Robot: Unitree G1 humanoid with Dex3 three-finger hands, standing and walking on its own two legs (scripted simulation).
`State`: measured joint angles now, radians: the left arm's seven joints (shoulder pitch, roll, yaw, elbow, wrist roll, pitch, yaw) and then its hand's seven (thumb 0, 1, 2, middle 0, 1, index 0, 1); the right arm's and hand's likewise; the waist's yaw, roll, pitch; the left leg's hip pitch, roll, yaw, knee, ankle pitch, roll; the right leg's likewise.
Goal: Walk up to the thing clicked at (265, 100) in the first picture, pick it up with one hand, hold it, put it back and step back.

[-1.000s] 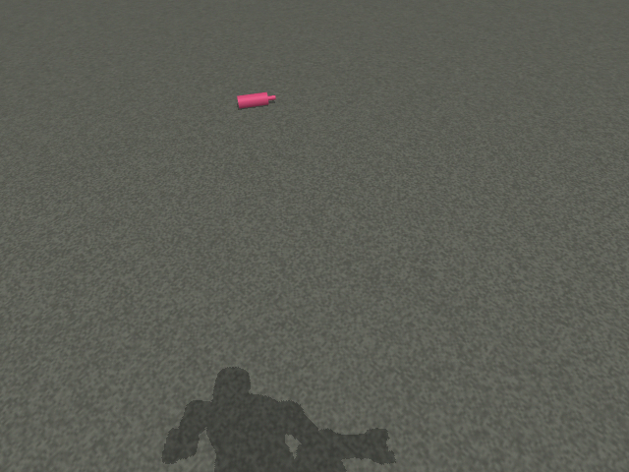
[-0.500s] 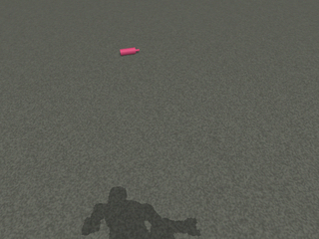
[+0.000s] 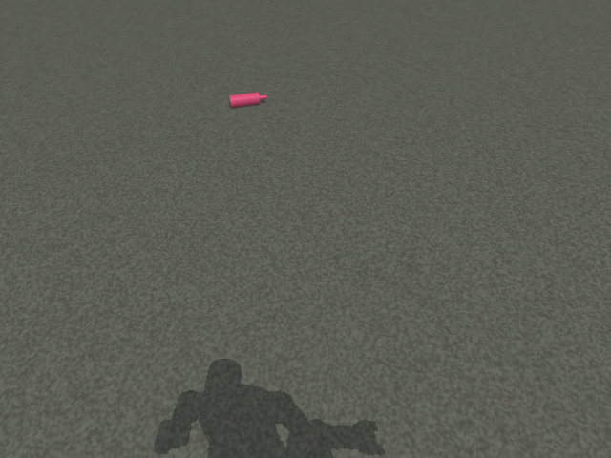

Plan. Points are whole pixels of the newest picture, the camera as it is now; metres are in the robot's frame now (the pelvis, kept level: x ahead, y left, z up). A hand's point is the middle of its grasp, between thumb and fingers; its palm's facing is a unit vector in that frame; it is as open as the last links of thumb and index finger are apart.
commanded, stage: stand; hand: left
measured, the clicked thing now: (248, 99) +2.17 +0.41 -0.75
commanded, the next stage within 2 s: walk up in 0.12 s
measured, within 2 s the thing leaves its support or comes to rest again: neither
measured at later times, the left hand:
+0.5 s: hand out of the picture +0.09 +0.39 -0.18, palm faces +0.09 -0.92 -0.39, open 7.4 cm
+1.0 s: hand (149, 253) +0.52 +0.36 -0.15, palm faces +0.07 -0.93 -0.36, open 7.4 cm
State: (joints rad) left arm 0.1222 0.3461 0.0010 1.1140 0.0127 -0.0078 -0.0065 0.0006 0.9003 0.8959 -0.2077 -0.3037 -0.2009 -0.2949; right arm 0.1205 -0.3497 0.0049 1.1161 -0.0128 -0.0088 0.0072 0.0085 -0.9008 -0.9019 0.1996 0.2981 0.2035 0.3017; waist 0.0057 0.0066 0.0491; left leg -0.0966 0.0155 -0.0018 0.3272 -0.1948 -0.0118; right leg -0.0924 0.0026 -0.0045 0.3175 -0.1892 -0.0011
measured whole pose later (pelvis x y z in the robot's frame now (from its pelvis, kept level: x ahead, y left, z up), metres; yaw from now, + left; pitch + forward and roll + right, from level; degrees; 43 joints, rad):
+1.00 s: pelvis +0.39 +0.07 -0.04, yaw +7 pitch -1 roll -1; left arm 0.05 0.41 0.09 0.90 0.02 -0.05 -0.10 0.00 0.90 0.90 -0.21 -0.30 -0.20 -0.29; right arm 0.39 -0.43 -0.06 0.98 -0.01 -0.06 0.03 0.01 -0.90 -0.90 0.20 0.30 0.21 0.30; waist -0.03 0.04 0.07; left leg -0.03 0.10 0.01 0.86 -0.50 0.01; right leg -0.49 -0.04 -0.09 0.66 -0.14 -0.03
